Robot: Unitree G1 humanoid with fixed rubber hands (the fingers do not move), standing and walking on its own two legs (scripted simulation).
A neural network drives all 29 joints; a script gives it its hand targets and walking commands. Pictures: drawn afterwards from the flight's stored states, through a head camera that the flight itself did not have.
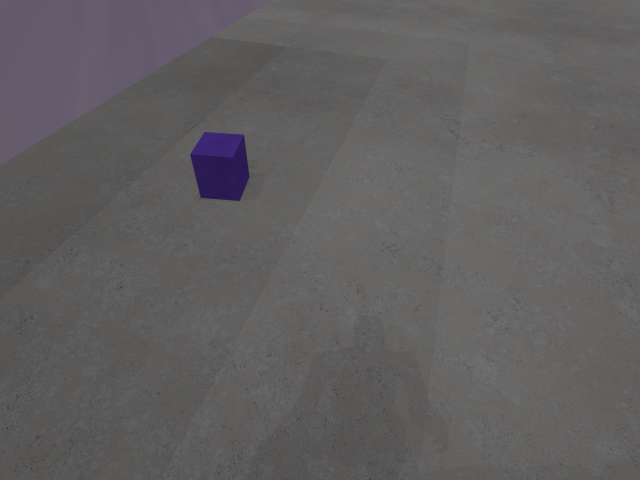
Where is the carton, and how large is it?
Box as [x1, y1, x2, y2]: [190, 132, 248, 200]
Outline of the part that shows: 204,132 190,154 200,196 209,198 239,200 248,178 243,135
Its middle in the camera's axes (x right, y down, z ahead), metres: -0.48 -0.38 +1.94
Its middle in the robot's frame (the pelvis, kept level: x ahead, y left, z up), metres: +1.66 +0.53 -0.61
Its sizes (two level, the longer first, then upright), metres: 0.210 0.200 0.250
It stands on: the floor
